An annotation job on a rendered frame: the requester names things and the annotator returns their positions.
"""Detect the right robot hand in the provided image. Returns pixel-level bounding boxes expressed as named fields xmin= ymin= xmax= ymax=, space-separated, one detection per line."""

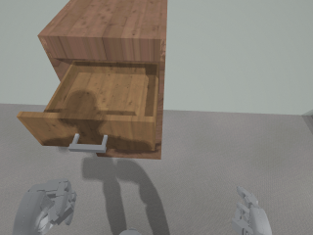
xmin=232 ymin=186 xmax=272 ymax=235

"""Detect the left robot hand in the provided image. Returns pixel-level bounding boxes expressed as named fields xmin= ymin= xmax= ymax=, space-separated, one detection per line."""
xmin=12 ymin=178 xmax=77 ymax=235

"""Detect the handle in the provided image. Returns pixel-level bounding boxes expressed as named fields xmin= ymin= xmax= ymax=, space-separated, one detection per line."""
xmin=68 ymin=133 xmax=108 ymax=153

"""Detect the cabinet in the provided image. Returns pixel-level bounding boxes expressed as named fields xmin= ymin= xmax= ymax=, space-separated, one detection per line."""
xmin=37 ymin=0 xmax=168 ymax=160

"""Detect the drawer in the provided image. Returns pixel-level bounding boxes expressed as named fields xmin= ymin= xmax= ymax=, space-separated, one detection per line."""
xmin=17 ymin=60 xmax=159 ymax=151

